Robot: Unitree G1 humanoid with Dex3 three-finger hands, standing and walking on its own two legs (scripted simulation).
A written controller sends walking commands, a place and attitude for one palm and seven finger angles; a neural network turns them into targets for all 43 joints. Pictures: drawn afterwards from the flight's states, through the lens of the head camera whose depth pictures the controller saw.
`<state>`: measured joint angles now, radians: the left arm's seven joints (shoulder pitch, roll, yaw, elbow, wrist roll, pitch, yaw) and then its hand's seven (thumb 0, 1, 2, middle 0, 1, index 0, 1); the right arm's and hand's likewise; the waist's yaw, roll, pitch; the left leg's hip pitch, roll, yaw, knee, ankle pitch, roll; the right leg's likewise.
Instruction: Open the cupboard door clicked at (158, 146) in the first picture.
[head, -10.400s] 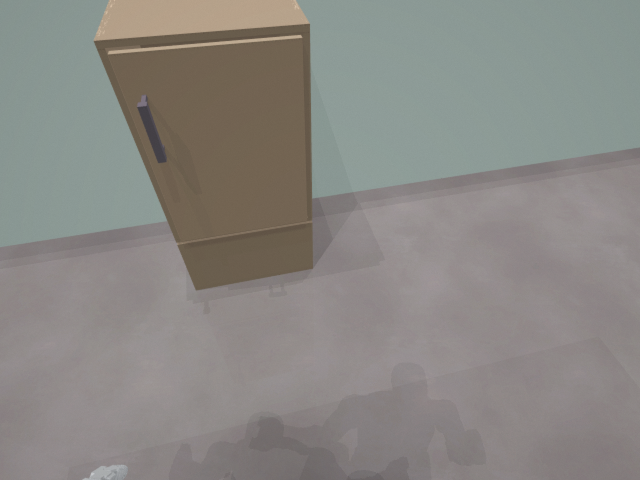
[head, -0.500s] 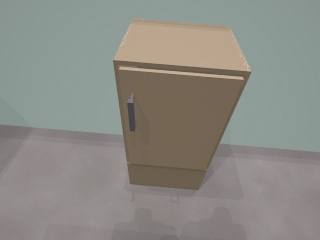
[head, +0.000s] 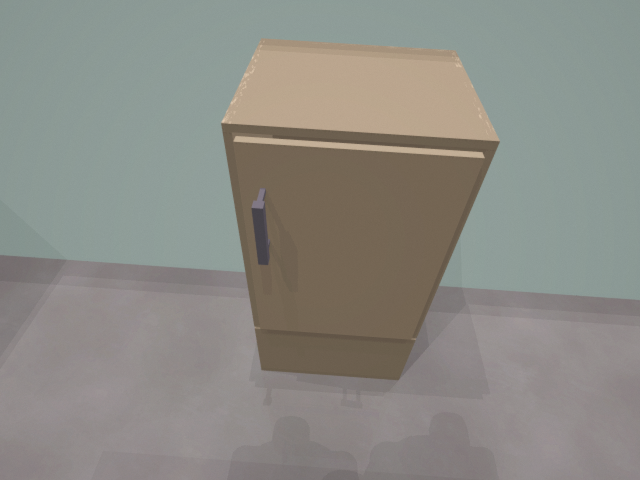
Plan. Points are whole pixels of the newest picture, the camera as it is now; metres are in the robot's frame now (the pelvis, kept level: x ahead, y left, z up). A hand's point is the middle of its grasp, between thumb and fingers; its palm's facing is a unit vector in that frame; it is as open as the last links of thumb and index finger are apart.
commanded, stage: look again from close up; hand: left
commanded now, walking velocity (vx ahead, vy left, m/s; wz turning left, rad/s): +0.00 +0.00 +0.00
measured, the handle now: (263, 227) +0.56 +0.14 -0.05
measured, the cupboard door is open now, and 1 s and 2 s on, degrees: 0 0 0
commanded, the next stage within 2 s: raise the hand with hooked fingers in 0.04 s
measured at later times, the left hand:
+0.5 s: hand (221, 426) +0.20 +0.14 -0.05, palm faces -0.03 -1.00 -0.02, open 8.2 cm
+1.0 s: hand (180, 415) +0.21 +0.20 -0.06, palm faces +0.01 -1.00 -0.06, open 11.2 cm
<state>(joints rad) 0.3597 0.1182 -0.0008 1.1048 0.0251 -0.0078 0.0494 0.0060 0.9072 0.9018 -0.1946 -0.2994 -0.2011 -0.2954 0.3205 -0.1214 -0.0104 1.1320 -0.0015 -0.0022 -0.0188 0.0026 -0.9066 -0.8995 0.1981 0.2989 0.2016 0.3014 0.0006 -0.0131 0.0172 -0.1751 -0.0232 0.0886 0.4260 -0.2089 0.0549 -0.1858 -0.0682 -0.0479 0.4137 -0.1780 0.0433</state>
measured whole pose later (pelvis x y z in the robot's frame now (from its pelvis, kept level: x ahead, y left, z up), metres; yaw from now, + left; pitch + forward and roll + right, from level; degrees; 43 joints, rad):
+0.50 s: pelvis -0.01 -0.04 -0.08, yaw +3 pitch +11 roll +1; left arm 0.32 0.19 0.14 0.20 -0.23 -0.55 -0.33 0.02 0.70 0.80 -0.21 -0.45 -0.22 -0.44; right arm 0.20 -0.29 -0.08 0.53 0.02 -0.29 0.00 0.02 -0.91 -0.90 0.20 0.30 0.20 0.30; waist -0.03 -0.04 -0.15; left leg -0.80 0.00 0.03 1.09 -0.47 0.01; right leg -0.81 -0.02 -0.02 1.11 -0.49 -0.01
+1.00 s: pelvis +0.00 -0.04 -0.11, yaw +4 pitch +17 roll -2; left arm 0.31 0.31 0.33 0.08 -0.37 -0.34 -0.47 0.01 0.10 0.56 -0.25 -0.82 -0.26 -0.81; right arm 0.24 -0.21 0.00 0.56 0.04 -0.21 -0.04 0.01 -0.90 -0.90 0.20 0.30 0.21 0.30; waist 0.00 0.04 -0.14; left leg -0.99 0.03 -0.04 1.24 -0.55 -0.01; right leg -0.96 0.01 -0.08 1.20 -0.54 -0.03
